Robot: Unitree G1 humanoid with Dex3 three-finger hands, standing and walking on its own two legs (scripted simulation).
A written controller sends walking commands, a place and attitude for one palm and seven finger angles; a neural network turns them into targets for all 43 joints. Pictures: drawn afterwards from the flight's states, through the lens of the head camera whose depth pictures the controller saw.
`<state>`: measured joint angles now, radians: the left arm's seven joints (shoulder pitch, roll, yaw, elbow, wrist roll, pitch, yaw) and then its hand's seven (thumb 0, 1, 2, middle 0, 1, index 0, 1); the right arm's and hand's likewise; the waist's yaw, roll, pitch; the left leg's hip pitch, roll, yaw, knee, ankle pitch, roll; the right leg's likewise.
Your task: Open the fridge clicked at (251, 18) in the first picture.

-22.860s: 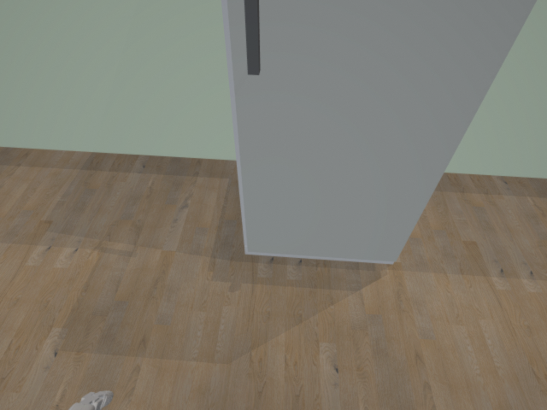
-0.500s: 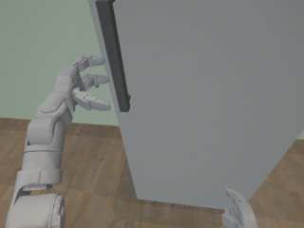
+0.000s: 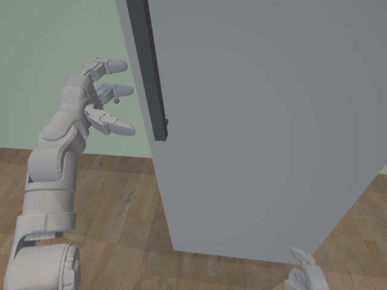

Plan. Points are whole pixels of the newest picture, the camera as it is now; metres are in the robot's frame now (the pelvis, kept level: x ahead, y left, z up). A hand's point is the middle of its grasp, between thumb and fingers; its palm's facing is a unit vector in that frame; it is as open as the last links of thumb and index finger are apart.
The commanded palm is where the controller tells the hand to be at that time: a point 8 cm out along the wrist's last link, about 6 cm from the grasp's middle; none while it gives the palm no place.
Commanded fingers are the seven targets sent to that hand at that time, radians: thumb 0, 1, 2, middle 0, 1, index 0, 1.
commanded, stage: move the hooked fingers beside the handle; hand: left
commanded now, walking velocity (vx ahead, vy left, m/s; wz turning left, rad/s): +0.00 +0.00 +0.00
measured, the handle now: (154, 76) +0.44 +0.10 +0.26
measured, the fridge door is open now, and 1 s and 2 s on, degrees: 0 0 0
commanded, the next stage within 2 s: none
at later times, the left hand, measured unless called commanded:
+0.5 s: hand (118, 98) +0.39 +0.16 +0.24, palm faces -0.03 -1.00 -0.03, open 14.0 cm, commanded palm +0.36 +0.22 +0.24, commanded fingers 0.00 -0.50 0.30 -0.30 -1.20 -0.30 -1.20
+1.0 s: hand (118, 113) +0.37 +0.16 +0.22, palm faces -0.05 -1.00 -0.04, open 14.0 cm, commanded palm +0.35 +0.22 +0.25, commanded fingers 0.00 -0.50 0.30 -0.30 -1.20 -0.30 -1.20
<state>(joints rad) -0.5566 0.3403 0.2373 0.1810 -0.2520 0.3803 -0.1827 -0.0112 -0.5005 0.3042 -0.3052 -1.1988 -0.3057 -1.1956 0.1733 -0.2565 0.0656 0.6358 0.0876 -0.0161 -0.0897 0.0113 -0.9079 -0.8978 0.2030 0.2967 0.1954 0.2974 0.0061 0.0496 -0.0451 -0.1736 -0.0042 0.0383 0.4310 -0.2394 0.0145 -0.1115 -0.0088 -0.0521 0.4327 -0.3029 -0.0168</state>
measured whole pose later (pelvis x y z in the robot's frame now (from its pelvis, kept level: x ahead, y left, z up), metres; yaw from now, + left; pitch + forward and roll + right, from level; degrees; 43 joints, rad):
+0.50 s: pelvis +0.00 +0.00 +0.00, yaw +0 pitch +0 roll +0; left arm -0.62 0.36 0.23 0.28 -0.24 0.44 -0.17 -0.01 -0.50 0.30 -0.31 -1.20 -0.31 -1.20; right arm 0.16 -0.25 0.07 0.64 0.10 0.01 -0.08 0.01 -0.91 -0.90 0.20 0.30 0.20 0.30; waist 0.00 0.06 -0.07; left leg -0.19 0.00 0.04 0.43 -0.24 0.01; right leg -0.13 -0.01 -0.05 0.43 -0.30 -0.02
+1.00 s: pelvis +0.00 -0.01 +0.00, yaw +0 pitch +0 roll +1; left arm -0.50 0.35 0.24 0.18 -0.26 0.39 -0.21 -0.01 -0.50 0.30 -0.30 -1.20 -0.30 -1.20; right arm 0.17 -0.27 0.06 0.62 0.09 -0.01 -0.09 0.01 -0.91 -0.90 0.20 0.30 0.20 0.30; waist 0.01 0.06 -0.04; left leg -0.18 0.00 0.03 0.43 -0.24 0.01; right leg -0.12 0.00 -0.06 0.43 -0.31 -0.02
